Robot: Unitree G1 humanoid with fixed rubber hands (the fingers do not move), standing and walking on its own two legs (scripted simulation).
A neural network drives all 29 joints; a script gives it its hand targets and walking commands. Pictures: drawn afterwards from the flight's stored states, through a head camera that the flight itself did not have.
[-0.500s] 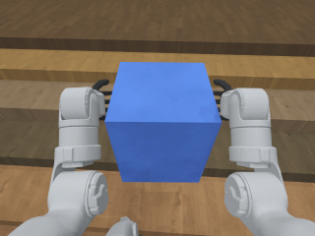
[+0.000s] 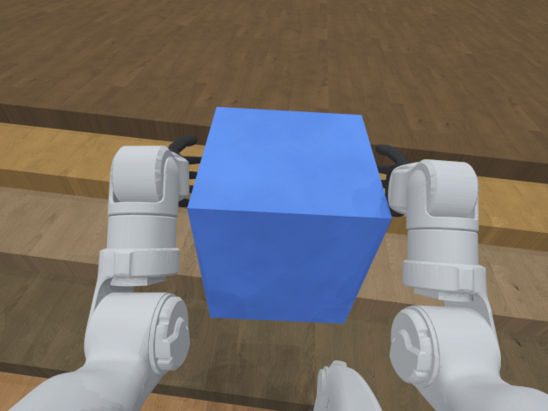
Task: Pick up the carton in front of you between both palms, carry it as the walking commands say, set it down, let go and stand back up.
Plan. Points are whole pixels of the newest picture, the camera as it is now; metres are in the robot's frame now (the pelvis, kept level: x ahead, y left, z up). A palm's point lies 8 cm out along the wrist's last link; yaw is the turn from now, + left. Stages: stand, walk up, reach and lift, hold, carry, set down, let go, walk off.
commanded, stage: carry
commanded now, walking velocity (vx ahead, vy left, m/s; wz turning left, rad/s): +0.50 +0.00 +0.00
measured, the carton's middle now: (283, 220) +0.37 +0.00 +0.11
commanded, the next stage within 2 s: none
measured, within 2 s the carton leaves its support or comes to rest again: neither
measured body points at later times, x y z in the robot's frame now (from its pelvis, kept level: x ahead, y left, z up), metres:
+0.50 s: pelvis +0.28 +0.01 +0.09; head +0.28 -0.01 +0.54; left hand +0.65 +0.17 +0.28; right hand +0.67 -0.13 +0.28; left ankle +0.46 +0.14 -0.48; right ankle +0.15 -0.11 -0.65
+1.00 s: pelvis +0.56 +0.03 +0.19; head +0.58 +0.05 +0.64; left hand +0.96 +0.17 +0.37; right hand +0.94 -0.13 +0.38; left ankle +0.50 +0.15 -0.55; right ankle +0.70 -0.10 -0.34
